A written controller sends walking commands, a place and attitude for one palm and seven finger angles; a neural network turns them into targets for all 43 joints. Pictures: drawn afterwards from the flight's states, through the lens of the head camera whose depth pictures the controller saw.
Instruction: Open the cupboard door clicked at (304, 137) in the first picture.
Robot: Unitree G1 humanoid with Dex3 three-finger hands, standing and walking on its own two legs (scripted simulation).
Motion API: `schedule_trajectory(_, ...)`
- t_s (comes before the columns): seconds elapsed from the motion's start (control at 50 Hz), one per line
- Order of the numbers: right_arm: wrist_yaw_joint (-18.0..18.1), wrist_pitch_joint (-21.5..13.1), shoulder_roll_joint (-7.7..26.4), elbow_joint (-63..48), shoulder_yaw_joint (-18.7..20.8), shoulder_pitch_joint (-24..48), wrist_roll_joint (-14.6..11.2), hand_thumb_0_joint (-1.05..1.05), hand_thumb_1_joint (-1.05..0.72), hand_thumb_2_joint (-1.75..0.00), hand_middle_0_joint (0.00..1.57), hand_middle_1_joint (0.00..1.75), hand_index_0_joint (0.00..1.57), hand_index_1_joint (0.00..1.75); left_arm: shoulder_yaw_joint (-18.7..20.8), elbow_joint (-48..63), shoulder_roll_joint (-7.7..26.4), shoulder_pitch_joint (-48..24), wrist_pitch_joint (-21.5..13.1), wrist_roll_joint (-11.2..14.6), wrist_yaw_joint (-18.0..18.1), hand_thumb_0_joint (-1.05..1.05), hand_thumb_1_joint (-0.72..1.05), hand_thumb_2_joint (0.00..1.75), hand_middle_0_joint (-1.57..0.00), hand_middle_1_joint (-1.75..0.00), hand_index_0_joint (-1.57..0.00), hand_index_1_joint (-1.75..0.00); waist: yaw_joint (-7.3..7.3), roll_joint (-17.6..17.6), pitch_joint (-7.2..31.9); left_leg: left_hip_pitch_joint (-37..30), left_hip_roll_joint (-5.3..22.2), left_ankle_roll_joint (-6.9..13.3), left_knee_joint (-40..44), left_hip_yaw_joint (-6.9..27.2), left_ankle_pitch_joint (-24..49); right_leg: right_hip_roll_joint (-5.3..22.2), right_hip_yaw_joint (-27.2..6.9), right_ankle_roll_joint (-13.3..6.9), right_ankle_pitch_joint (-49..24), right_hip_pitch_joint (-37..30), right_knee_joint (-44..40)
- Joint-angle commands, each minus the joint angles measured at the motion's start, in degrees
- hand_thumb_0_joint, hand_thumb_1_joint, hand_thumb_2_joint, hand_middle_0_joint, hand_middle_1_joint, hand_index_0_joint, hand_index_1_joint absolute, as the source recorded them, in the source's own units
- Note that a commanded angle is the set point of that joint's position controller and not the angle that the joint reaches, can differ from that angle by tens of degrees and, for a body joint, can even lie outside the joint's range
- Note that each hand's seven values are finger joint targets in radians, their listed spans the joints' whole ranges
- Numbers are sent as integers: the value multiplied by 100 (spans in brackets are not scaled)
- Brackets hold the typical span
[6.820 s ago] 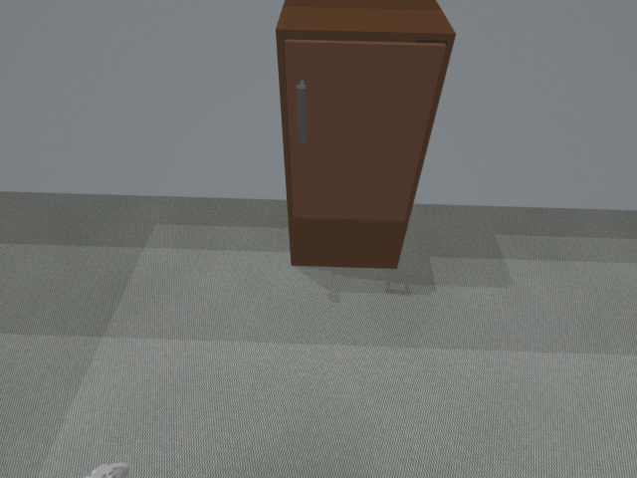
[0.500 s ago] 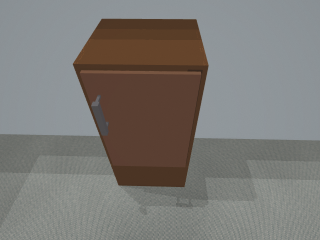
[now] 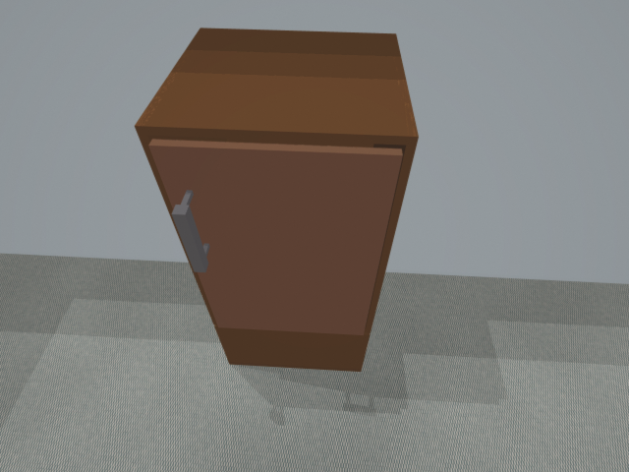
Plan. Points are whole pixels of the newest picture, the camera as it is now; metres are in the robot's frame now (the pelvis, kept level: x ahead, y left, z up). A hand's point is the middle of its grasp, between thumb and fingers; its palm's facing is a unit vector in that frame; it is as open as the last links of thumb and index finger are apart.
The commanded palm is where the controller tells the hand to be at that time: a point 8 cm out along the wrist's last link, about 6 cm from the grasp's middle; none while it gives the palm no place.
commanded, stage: come to a stop and stand still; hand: left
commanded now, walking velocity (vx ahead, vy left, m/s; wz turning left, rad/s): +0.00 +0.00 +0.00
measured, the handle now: (194, 232) +0.51 +0.26 -0.05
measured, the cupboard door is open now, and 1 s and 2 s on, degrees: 0 0 0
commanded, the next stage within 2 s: look again from close up in 0.40 s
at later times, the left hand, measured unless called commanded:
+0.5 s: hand out of the picture -0.01 +0.17 -0.18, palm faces +0.06 -0.98 -0.18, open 7.4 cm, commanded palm none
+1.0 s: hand out of the picture -0.01 +0.23 -0.17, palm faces -0.03 -0.97 -0.23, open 7.4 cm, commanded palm none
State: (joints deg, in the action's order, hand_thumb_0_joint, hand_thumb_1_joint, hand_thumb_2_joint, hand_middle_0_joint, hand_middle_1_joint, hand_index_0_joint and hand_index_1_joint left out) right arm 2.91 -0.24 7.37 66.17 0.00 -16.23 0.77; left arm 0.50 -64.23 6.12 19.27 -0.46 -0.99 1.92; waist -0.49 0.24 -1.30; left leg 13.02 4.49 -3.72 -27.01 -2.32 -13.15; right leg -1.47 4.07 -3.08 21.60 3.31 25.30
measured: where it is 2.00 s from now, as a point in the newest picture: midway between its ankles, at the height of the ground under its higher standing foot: outside the picture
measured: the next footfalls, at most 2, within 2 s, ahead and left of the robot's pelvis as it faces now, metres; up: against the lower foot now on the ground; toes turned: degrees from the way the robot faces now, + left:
none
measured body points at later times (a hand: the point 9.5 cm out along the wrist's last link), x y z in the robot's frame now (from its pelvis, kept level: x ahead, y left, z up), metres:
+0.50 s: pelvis +0.01 +0.01 +0.00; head +0.01 +0.01 +0.45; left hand -0.02 +0.22 -0.16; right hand +0.02 -0.22 -0.16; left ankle +0.01 +0.16 -0.74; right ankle -0.09 -0.07 -0.74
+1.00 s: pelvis -0.02 +0.05 +0.00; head +0.00 +0.04 +0.45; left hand -0.01 +0.28 -0.15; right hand -0.03 -0.17 -0.16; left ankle +0.01 +0.15 -0.74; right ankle -0.09 -0.07 -0.74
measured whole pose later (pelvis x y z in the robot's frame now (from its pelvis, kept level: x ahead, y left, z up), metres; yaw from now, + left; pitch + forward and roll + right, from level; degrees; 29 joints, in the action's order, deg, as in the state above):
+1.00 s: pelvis -0.02 +0.05 +0.00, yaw -2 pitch +0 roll +0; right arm 1.1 -0.3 9.3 60.5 -0.6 -17.2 1.0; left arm -0.2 -59.8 10.1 17.2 0.5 -1.3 1.9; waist 0.4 -0.4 -1.8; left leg 17.0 0.0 2.0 -30.0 -5.1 -13.2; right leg 1.9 1.2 0.6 21.6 8.6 30.0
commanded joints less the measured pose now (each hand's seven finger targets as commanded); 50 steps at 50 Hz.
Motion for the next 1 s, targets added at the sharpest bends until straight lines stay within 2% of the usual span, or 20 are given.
schedule_trajectory(0.0, -4, -72, 387, -183, 61, -291, -25, 0, -90, -90, 20, 30, 20, 30, 88, 71, 534, 605, -74, 19, 65, 0, 90, 90, -20, -30, -20, -30, -11, 268, -276, -423, 200, 400, 20, 29, 1669, 758, -408, 195, -3110, 585, -442)
schedule_trajectory(0.22, 14, -89, 492, -242, 59, -187, -20, 0, -90, -90, 20, 30, 20, 30, 119, 107, 627, 566, -64, 18, 69, 0, 90, 90, -20, -30, -20, -30, -18, 20, -189, -565, 210, 420, 27, 44, 2035, 770, -369, 181, -3145, 433, -421)
schedule_trajectory(0.38, 11, -92, 537, -251, 69, -166, -11, 0, -90, -90, 20, 30, 20, 30, 127, 117, 642, 542, -65, 8, 69, 0, 90, 90, -20, -30, -20, -30, -13, 110, -189, -613, 210, 421, 55, 64, 2068, 778, -334, 182, -3153, 383, -445)
schedule_trajectory(0.46, 4, -85, 535, -230, 56, -151, -17, 0, -90, -90, 20, 30, 20, 30, 116, 114, 639, 515, -58, 11, 60, 0, 90, 90, -20, -30, -20, -30, -20, 132, -336, -544, 208, 422, 167, 91, 1819, 762, -344, 178, -2805, 439, -542)
schedule_trajectory(0.48, -106, -130, 785, -750, 105, 577, -53, 0, -90, -90, 20, 30, 20, 30, 87, 46, 829, 906, -285, -70, 293, 0, 90, 90, -20, -30, -20, -30, -207, 105, -735, 177, 44, 304, -1369, -238, 1318, 1148, -1183, 641, -5614, 1090, -768)
schedule_trajectory(0.5, -169, -62, 348, -971, 84, 263, -35, 0, -90, -90, 20, 30, 20, 30, 144, 344, 1069, 624, -333, -86, 247, 0, 90, 90, -20, -30, -20, -30, 153, 282, -632, 702, -128, 462, -1451, 30, -592, 1413, -1009, 336, -6044, 674, -352)
schedule_trajectory(0.52, -145, -45, 360, -933, 117, 128, -7, 0, -90, -90, 20, 30, 20, 30, 89, 427, 1008, 421, -339, -64, 189, 0, 90, 90, -20, -30, -20, -30, 228, -23, -462, 647, -170, 519, -1306, -66, -804, 1383, -911, 14, -6112, 555, -136)
schedule_trajectory(0.54, -164, -50, 319, -857, 106, -142, -17, 0, -90, -90, 20, 30, 20, 30, 70, 442, 1019, 309, -338, -54, 180, 0, 90, 90, -20, -30, -20, -30, 334, 335, -204, 514, -131, 499, -1002, -158, -580, 1197, -666, -133, -5499, 455, -49)
schedule_trajectory(0.56, -188, -80, 376, -845, 89, -401, -2, 0, -90, -90, 20, 30, 20, 30, 95, 546, 981, 252, -341, -44, 178, 0, 90, 90, -20, -30, -20, -30, 341, 273, 160, 178, -197, 506, -693, -188, -41, 1038, -518, -150, -5471, 227, 293)
schedule_trajectory(0.58, -183, -114, 539, -846, 104, -593, -1, 0, -90, -90, 20, 30, 20, 30, 88, 609, 967, 242, -312, -4, 183, 0, 90, 90, -20, -30, -20, -30, 376, 345, 568, -149, -117, 596, -546, 29, 944, 824, -402, -83, -4785, 126, 667)
schedule_trajectory(0.6, -150, -153, 726, -839, 127, -592, 9, 0, -90, -90, 20, 30, 20, 30, 63, 655, 815, 292, -267, 29, 190, 0, 90, 90, -20, -30, -20, -30, 288, 159, 666, -397, 115, 715, -585, 251, 1881, 675, -382, -2, -3815, 384, 773)
schedule_trajectory(0.62, -117, -157, 833, -880, 130, -571, 12, 0, -90, -90, 20, 30, 20, 30, 57, 686, 688, 380, -200, 43, 199, 0, 90, 90, -20, -30, -20, -30, 199, 65, 639, -399, 362, 838, -503, 503, 2207, 528, -357, 37, -2529, 575, 625)
schedule_trajectory(0.64, -96, -138, 887, -922, 118, -410, 7, 0, -90, -90, 20, 30, 20, 30, 32, 684, 614, 431, -132, 32, 186, 0, 90, 90, -20, -30, -20, -30, 106, -297, 297, -183, 442, 882, -366, 621, 2025, 421, -375, 64, -1486, 744, 402)
schedule_trajectory(0.66, -95, -124, 817, -920, 104, -208, 10, 0, -90, -90, 20, 30, 20, 30, 39, 637, 624, 440, -77, 15, 169, 0, 90, 90, -20, -30, -20, -30, 21, -857, -88, 83, 433, 903, -156, 664, 1710, 382, -364, 81, -786, 840, 319)
schedule_trajectory(0.68, -102, -91, 777, -959, 76, -91, 7, 0, -90, -90, 20, 30, 20, 30, 29, 606, 702, 440, -40, 14, 138, 0, 90, 90, -20, -30, -20, -30, -13, -764, -394, 349, 357, 891, -44, 703, 1185, 356, -406, 55, -445, 914, 173)
schedule_trajectory(0.72, -142, -49, 753, -1037, 75, -29, 0, 0, -90, -90, 20, 30, 20, 30, 14, 609, 748, 338, -16, 5, 96, 0, 90, 90, -20, -30, -20, -30, 17, -147, -802, 675, 182, 768, 176, 615, -47, 429, -541, 19, 6, 1153, -102)
schedule_trajectory(0.74, -156, -39, 758, -1033, 78, -54, 9, 0, -90, -90, 20, 30, 20, 30, 2, 611, 758, 280, -15, 5, 86, 0, 90, 90, -20, -30, -20, -30, 46, 3, -867, 651, 122, 725, 236, 572, -348, 455, -620, -2, 227, 1293, -199)
schedule_trajectory(0.84, -167, -62, 865, -925, 76, -218, 28, 0, -90, -90, 20, 30, 20, 30, 13, 657, 831, 215, 23, 10, 50, 0, 90, 90, -20, -30, -20, -30, 32, -125, -567, 498, 210, 768, 699, 782, -836, 415, -460, 63, 259, 1163, -13)
schedule_trajectory(0.9, -162, -100, 923, -902, 88, -180, 18, 0, -90, -90, 20, 30, 20, 30, 10, 622, 852, 280, 20, 1, 33, 0, 90, 90, -20, -30, -20, -30, -33, -236, -302, 364, 299, 823, 845, 884, -696, 435, -388, 103, 5, 1007, 98)
schedule_trajectory(0.98, -151, -137, 872, -827, 75, -160, -3, 0, -90, -90, 20, 30, 20, 30, 4, 548, 870, 301, -15, 5, 24, 0, 90, 90, -20, -30, -20, -30, -41, -85, -165, 159, 233, 787, 660, 681, -80, 556, -485, 115, -321, 942, -84)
